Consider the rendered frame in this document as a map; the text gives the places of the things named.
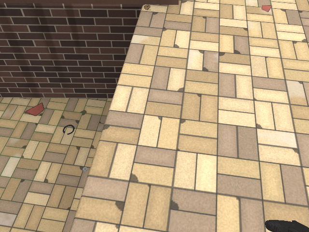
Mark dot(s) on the robot right hand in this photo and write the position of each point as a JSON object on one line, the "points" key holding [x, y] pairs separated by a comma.
{"points": [[275, 225]]}

